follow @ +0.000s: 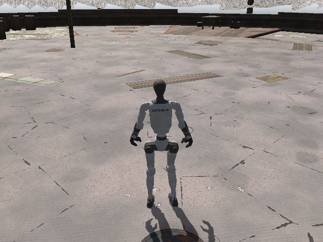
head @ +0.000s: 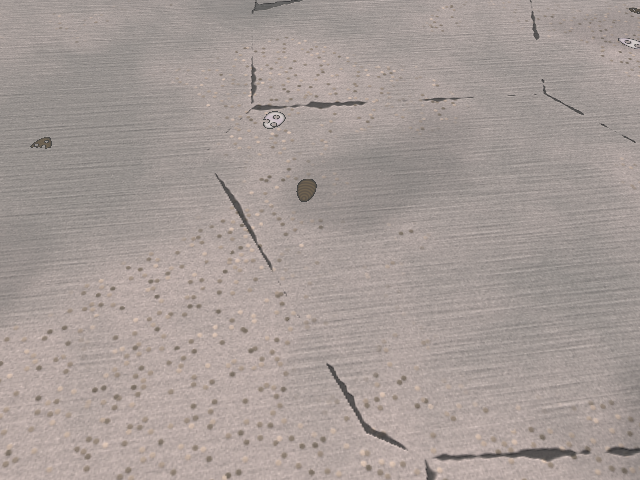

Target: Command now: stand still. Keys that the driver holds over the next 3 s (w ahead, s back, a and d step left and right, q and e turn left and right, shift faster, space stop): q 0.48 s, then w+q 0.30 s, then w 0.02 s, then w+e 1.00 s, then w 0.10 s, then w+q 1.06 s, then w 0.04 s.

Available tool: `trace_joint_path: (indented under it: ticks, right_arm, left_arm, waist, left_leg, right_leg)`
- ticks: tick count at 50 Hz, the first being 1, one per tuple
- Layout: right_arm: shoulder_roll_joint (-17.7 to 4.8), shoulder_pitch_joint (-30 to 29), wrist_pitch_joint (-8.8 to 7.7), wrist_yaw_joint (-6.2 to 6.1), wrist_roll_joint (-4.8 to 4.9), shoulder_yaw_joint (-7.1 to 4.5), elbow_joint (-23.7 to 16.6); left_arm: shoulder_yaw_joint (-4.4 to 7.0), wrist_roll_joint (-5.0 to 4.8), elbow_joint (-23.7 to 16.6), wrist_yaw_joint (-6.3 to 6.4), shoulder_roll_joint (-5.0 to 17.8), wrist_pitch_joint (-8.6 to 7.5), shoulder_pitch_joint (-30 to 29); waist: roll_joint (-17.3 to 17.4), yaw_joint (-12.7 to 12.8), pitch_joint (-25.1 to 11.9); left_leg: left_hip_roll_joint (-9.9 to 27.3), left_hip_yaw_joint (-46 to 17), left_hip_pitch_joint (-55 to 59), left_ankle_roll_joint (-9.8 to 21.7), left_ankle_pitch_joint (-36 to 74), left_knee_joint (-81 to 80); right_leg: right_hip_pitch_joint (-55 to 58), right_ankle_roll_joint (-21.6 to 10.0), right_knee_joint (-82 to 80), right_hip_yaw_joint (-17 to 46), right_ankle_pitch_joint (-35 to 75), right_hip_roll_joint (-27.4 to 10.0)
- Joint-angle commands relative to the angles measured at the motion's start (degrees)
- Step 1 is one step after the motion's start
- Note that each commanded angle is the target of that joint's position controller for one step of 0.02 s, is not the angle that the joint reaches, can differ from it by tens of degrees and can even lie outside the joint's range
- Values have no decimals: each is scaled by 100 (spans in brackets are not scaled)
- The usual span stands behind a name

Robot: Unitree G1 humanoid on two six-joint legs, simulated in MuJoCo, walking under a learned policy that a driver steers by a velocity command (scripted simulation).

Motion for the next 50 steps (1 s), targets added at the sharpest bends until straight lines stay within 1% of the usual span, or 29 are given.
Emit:
trace_joint_path:
  ticks: [1, 3, 5, 7, 9, 10, 11, 12, 13, 14, 15, 17, 19, 22, 24, 26, 27, 28, 29, 30, 31, 32, 33, 34, 37, 41, 43, 47, 50]
  right_arm:
    - [-677, -661, -78, 10, 136, -41, -397]
    - [-1033, -361, 44, -45, 164, -154, -342]
    - [-1239, -93, 131, -87, 182, -232, -334]
    - [-1231, -145, 185, -107, 253, -247, -380]
    - [-1166, -267, 243, -153, 325, -246, -441]
    - [-1084, -247, 247, -181, 319, -229, -466]
    - [-909, -290, 221, -191, 282, -189, -584]
    - [-793, -268, 202, -175, 283, -160, -610]
    - [-847, -179, 197, -156, 259, -170, -597]
    - [-1018, -154, 204, -145, 264, -258, -574]
    - [-1130, -47, 240, -135, 270, -339, -531]
    - [-902, 79, 357, -110, 266, -303, -475]
    - [-706, -135, 388, -60, 257, -215, -606]
    - [-650, -369, 388, 79, 283, -136, -867]
    - [-794, -308, 411, 140, 290, -176, -954]
    - [-839, -78, 462, 158, 290, -209, -949]
    - [-863, 194, 474, 141, 284, -245, -863]
    - [-1031, 712, 464, 87, 325, -347, -682]
    - [-1549, 1338, 414, 6, 376, -507, -608]
    - [-2056, 1476, 188, 84, 189, -534, -768]
    - [-1585, 1352, -2, 132, 108, -402, -773]
    - [-1277, 1104, -99, 113, 137, -293, -758]
    - [-1144, 885, -131, 78, 185, -243, -798]
    - [-1088, 721, -121, 27, 203, -205, -824]
    - [-1079, 807, -140, -94, 127, -187, -878]
    - [-1080, 1028, -158, -159, 175, -191, -756]
    - [-1109, 1199, -175, -149, 188, -191, -639]
    - [-1147, 1509, -176, -90, 198, -187, -406]
    - [-1195, 1559, -138, -87, 208, -209, -288]
  left_arm:
    - [158, 70, -153, 21, 445, -48, 238]
    - [102, -8, -173, 2, 279, -127, -25]
    - [143, -122, -124, 38, 359, -170, -59]
    - [175, -163, -35, 55, 393, -188, 61]
    - [204, -130, 76, 24, 414, -231, 258]
    - [242, -85, 83, 17, 533, -252, 343]
    - [327, -8, 108, 14, 845, -246, 446]
    - [383, 48, 128, -13, 964, -212, 417]
    - [361, 111, 68, -26, 877, -206, 369]
    - [302, 152, -19, 8, 707, -228, 255]
    - [243, 115, -60, 42, 602, -255, 127]
    - [229, -38, -52, 65, 570, -304, -157]
    - [272, -50, 27, 74, 692, -263, -31]
    - [328, -44, 41, 77, 836, -164, 15]
    - [368, -95, 63, 39, 971, -141, 56]
    - [393, -212, 88, -22, 1062, -177, 66]
    - [373, -258, 127, -51, 994, -216, 88]
    - [292, -184, 205, -94, 725, -263, 271]
    - [135, 32, 84, -152, 258, -312, 145]
    - [90, 5, -430, -135, 175, -431, -416]
    - [195, -194, -461, -151, 569, -530, -688]
    - [252, -267, -441, -189, 743, -589, -672]
    - [288, -186, -296, -180, 778, -626, -513]
    - [303, -64, -246, -170, 782, -667, -468]
    - [266, -8, -151, -239, 551, -768, -387]
    - [138, -54, -145, -282, 272, -786, -638]
    - [73, -100, -186, -340, 200, -798, -893]
    - [15, -183, -358, -442, 253, -836, -1294]
    - [10, -203, -420, -527, 339, -864, -1256]
  waist:
    - [1146, 261, -340]
    - [1200, 59, -315]
    - [1284, -80, -461]
    - [1361, -25, -521]
    - [1297, 106, -596]
    - [1118, 119, -734]
    - [418, 56, -821]
    - [-483, 20, -645]
    - [-951, 106, -520]
    - [-1015, 171, -464]
    - [-684, 66, -387]
    - [-364, -81, -194]
    - [-507, 84, -177]
    - [-709, 233, -386]
    - [-764, 235, -467]
    - [-662, 115, -523]
    - [-566, -19, -540]
    - [-169, -169, -662]
    - [1245, -370, -688]
    - [1944, -513, -710]
    - [1178, -585, -432]
    - [1154, -394, -36]
    - [898, -250, 146]
    - [890, -178, 210]
    - [872, -121, 27]
    - [932, -249, 21]
    - [977, -431, 93]
    - [894, -632, 362]
    - [945, -551, 406]
  left_leg:
    - [1351, -1634, 436, 925, 1483, -811]
    - [1059, -1448, 510, 877, 1953, -608]
    - [1104, -1733, 833, 975, 2136, -528]
    - [1106, -1978, 925, 980, 2043, -492]
    - [995, -2016, 644, 812, 2016, -369]
    - [897, -1922, 234, 634, 1839, -220]
    - [584, -1435, -307, 363, 1363, 173]
    - [23, -717, -852, 69, 254, 741]
    - [-181, -323, -1335, -132, -1003, 1430]
    - [-105, -186, -1672, -258, -2190, 2683]
    - [36, -239, -1820, -348, -2290, 3532]
    - [247, -231, -2002, -500, -1721, 3615]
    - [310, 89, -1973, -645, -1319, 3223]
    - [404, 434, -1305, -617, -1081, 2198]
    - [345, 631, -910, -507, -947, 1637]
    - [220, 877, -358, -268, -470, 873]
    - [73, 977, 204, -101, -251, 425]
    - [0, 792, 1142, 107, -349, 191]
    - [1133, -993, 2075, 622, -411, -393]
    - [2398, -3979, 2046, 1925, -1596, -1299]
    - [2475, -4027, 1792, 2007, -2497, -1631]
    - [2229, -3525, 1450, 1733, -2810, -1686]
    - [1936, -3033, 1236, 1481, -2558, -1640]
    - [1700, -2618, 1097, 1336, -2029, -1657]
    - [1271, -1837, 965, 1212, -669, -1716]
    - [1097, -1282, 843, 1096, -33, -1647]
    - [1150, -1120, 782, 1066, 116, -1646]
    - [1464, -1062, 1152, 1097, 403, -1610]
    - [1673, -917, 1604, 1013, 1187, -1443]
  right_leg:
    - [-170, 367, 63, -216, 186, -591]
    - [96, 392, -721, -579, 309, -441]
    - [163, 343, -1222, -682, 529, -299]
    - [337, 229, -1848, -696, 910, -244]
    - [946, 37, -2644, -742, 1742, -269]
    - [1478, -89, -2635, -634, 2172, -529]
    - [1776, -393, -2421, -301, 2687, -1011]
    - [1780, -867, -2588, 197, 3076, -1459]
    - [1834, -1393, -2860, 816, 3590, -2185]
    - [1799, -1796, -2940, 1115, 4194, -2664]
    - [1677, -1861, -2872, 973, 4596, -2725]
    - [1679, -1541, -2711, 220, 4720, -2345]
    - [1790, -1495, -2709, -210, 4838, -2132]
    - [1741, -1460, -2636, -617, 4757, -2088]
    - [1681, -1419, -2512, -680, 4672, -2192]
    - [1387, -1262, -2434, -760, 3317, -2249]
    - [1003, -1099, -2222, -898, 2279, -2135]
    - [322, -865, -1535, -1205, 1237, -1888]
    - [-1051, -361, 438, -1838, -99, -1308]
    - [-2648, -155, 1673, -1166, -961, -387]
    - [-2888, -254, 2103, -565, -658, -750]
    - [-2858, -397, 1935, -520, -72, -926]
    - [-2685, -413, 1712, -559, 419, -1045]
    - [-2504, -356, 1338, -569, 913, -1098]
    - [-1982, -144, 670, -755, 2007, -916]
    - [-1603, 108, -727, -847, 2792, -761]
    - [-1404, 149, -1152, -928, 3081, -784]
    - [-1585, -119, -1532, -1025, 2996, -840]
    - [-1574, -451, -1708, -1120, 2568, -800]
Next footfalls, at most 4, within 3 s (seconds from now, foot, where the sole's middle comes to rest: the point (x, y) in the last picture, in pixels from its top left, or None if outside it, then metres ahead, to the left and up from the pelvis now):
0.20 right None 0.02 -0.14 -0.78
0.58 left None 0.00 0.13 -0.78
1.08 right None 0.36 0.05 -0.78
1.56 left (159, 426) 0.58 0.34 -0.78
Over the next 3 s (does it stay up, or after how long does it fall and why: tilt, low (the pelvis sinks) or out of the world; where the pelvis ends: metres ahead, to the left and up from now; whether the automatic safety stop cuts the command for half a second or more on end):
stays up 1.19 0.28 0.00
